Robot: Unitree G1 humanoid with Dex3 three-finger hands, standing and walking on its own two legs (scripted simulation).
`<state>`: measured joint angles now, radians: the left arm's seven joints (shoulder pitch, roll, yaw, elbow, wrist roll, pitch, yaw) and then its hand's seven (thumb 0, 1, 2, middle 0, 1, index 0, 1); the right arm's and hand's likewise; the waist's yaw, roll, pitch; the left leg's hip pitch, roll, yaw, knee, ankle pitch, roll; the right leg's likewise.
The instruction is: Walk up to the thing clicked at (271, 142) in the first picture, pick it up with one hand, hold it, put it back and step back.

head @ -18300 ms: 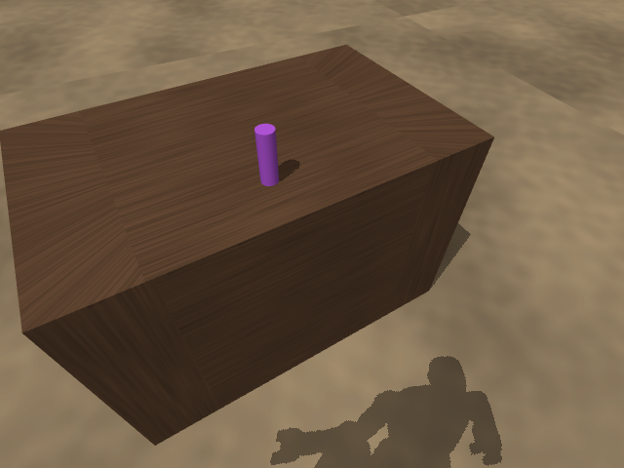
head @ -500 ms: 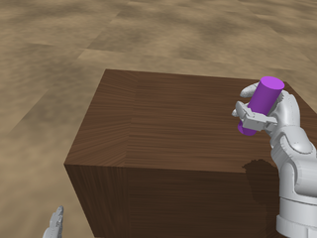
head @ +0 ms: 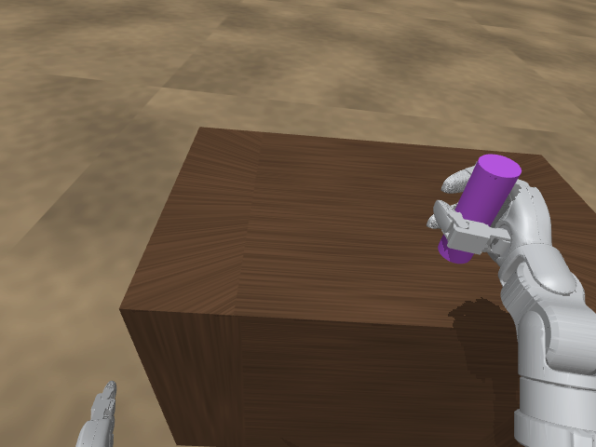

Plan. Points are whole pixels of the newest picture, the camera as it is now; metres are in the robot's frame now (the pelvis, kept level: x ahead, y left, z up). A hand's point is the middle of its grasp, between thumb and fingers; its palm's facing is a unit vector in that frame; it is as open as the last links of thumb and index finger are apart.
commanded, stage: hold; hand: right
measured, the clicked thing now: (474, 213) +0.34 -0.18 +0.23
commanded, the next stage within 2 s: crouch in 0.58 s
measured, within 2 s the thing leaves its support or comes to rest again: neither
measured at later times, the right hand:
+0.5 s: hand (460, 216) +0.34 -0.16 +0.22, palm faces +0.11 +0.99 -0.02, open 5.2 cm
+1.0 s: hand (449, 234) +0.36 -0.18 +0.17, palm faces +0.17 +0.99 -0.01, open 5.2 cm
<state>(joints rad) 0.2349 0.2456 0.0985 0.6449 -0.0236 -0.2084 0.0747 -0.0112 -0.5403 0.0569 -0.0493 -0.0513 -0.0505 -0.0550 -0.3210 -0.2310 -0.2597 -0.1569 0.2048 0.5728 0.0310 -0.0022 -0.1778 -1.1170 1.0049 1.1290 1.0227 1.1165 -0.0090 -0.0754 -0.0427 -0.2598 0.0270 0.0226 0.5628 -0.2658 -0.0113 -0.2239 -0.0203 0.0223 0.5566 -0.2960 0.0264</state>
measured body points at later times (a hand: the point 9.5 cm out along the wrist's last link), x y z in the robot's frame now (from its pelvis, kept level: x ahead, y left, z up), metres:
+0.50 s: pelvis +0.00 +0.00 +0.00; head -0.04 +0.03 +0.45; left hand +0.17 +0.27 -0.07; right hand +0.32 -0.22 +0.22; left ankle +0.02 +0.12 -0.73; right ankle +0.00 -0.14 -0.73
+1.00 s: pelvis -0.02 +0.00 +0.00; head -0.03 +0.02 +0.45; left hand +0.14 +0.26 -0.07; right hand +0.35 -0.23 +0.17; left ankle +0.02 +0.12 -0.73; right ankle +0.00 -0.14 -0.73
